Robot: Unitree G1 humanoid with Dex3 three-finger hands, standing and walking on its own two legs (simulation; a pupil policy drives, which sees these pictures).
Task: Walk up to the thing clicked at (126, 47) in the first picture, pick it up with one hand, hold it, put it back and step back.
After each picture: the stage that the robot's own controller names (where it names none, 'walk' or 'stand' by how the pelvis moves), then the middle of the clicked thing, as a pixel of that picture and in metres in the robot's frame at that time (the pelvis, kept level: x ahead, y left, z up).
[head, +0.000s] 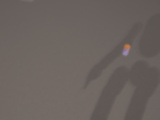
stand; (126, 49) +1.33 -0.44 -0.72
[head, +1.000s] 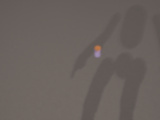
walk; (97, 51) +1.27 -0.02 -0.69
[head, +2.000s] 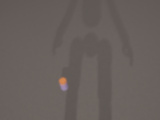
walk; (63, 84) +0.80 +0.26 -0.71
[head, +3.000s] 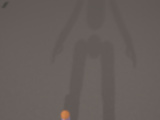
walk; (65, 117) +0.54 +0.20 -0.71
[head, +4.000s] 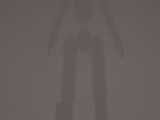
stand; out of the picture +0.43 +0.21 -0.71
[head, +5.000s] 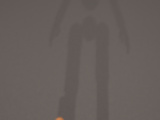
stand; out of the picture +0.40 +0.17 -0.71
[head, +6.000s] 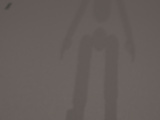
stand; out of the picture +0.38 +0.17 -0.72
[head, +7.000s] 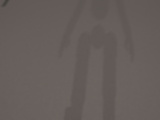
stand; out of the picture +0.38 +0.17 -0.72
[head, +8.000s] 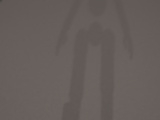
stand; out of the picture +0.39 +0.18 -0.72
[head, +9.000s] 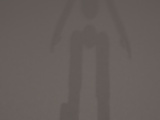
stand; out of the picture +0.40 +0.21 -0.71
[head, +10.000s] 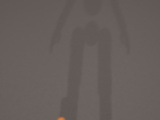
stand; out of the picture +0.42 +0.18 -0.71
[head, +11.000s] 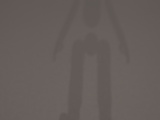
walk; out of the picture +0.38 +0.21 -0.72
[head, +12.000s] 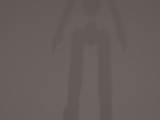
stand; out of the picture +0.36 +0.17 -0.72
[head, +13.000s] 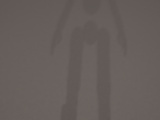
stand; out of the picture +0.37 +0.16 -0.72
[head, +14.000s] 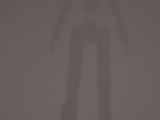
stand; out of the picture +0.37 +0.17 -0.72
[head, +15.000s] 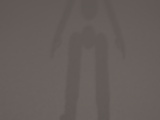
stand; out of the picture +0.33 +0.18 -0.72
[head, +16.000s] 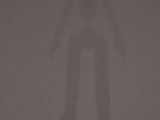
stand; out of the picture +0.33 +0.18 -0.73
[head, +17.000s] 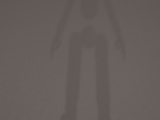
stand; out of the picture +0.33 +0.17 -0.73
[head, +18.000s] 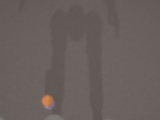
go down; (48, 102) +0.37 +0.19 -0.55
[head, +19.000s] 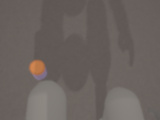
go down; (38, 70) +0.41 +0.24 -0.31
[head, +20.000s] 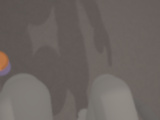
close in; out of the picture +0.38 +0.27 -0.24
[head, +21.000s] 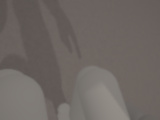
close; out of the picture +0.38 +0.28 -0.21
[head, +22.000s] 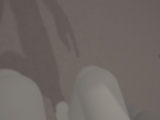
lift; out of the picture +0.37 +0.29 -0.22
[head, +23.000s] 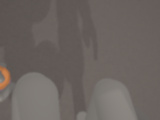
lift; out of the picture +0.30 +0.27 -0.15
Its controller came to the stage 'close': yes
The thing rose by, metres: 0.27
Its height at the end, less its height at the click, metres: +0.27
